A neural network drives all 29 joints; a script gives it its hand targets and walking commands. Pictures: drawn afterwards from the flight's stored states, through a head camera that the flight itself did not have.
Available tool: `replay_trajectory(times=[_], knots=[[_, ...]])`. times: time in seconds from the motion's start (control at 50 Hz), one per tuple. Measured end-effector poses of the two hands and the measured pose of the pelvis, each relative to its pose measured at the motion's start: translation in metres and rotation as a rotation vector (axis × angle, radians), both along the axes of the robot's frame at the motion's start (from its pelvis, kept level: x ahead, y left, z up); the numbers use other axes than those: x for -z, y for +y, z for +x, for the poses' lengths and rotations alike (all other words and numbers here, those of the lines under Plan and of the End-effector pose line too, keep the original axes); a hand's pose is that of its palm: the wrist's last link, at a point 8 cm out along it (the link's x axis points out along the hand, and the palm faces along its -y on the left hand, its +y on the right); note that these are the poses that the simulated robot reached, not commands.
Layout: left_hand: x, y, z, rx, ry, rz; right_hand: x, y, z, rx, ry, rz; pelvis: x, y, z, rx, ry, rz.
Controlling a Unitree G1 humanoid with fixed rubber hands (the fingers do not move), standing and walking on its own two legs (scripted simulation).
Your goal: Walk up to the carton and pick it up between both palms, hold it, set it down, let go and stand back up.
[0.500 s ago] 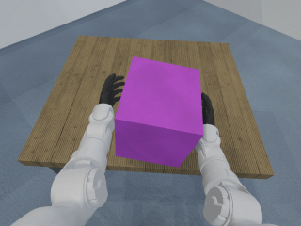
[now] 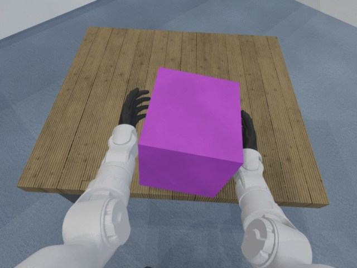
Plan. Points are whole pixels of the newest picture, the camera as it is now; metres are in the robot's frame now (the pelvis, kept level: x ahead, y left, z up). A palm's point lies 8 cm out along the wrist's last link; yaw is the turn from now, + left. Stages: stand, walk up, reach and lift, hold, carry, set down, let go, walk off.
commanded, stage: set down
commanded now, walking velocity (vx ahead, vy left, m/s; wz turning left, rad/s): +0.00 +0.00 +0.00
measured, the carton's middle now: (187, 135) +0.40 -0.01 +0.00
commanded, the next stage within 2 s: none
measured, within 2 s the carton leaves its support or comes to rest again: rests again in 0.50 s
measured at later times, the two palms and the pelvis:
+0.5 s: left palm (129, 127) +0.41 +0.14 +0.02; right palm (244, 143) +0.39 -0.15 +0.00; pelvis +0.01 +0.00 +0.00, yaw +0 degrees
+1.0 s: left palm (128, 129) +0.41 +0.14 +0.01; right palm (243, 143) +0.39 -0.14 +0.00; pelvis +0.01 +0.00 +0.00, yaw +0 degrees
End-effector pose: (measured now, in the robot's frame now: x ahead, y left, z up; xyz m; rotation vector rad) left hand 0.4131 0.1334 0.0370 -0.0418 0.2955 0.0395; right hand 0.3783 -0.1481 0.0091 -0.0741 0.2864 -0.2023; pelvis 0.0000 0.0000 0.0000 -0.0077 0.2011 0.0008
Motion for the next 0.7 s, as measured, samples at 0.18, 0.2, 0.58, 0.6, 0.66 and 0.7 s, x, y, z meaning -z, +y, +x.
replay_trajectory(times=[0.18, 0.2, 0.58, 0.6, 0.66, 0.7], knots=[[0.012, 0.001, 0.002, -0.007, -0.009, 0.015, 0.009, 0.000, 0.005, -0.008, -0.012, 0.006, 0.001, 0.000, 0.005, 0.000, 0.055, 0.000], [0.013, 0.001, 0.002, -0.009, -0.011, 0.017, 0.010, 0.001, 0.006, -0.009, -0.015, 0.007, 0.001, 0.000, 0.006, 0.000, 0.059, 0.000], [0.020, 0.004, -0.002, -0.025, -0.019, 0.021, 0.011, 0.002, 0.008, -0.023, -0.030, 0.012, 0.002, 0.000, 0.006, -0.002, 0.067, -0.001], [0.020, 0.004, -0.002, -0.025, -0.018, 0.020, 0.011, 0.002, 0.008, -0.023, -0.030, 0.011, 0.002, 0.000, 0.006, -0.003, 0.067, -0.001], [0.021, 0.005, -0.003, -0.026, -0.017, 0.018, 0.011, 0.002, 0.008, -0.026, -0.030, 0.008, 0.002, 0.000, 0.006, -0.003, 0.067, -0.001], [0.022, 0.005, -0.003, -0.026, -0.017, 0.018, 0.011, 0.003, 0.008, -0.027, -0.030, 0.007, 0.002, 0.000, 0.006, -0.003, 0.067, -0.001]])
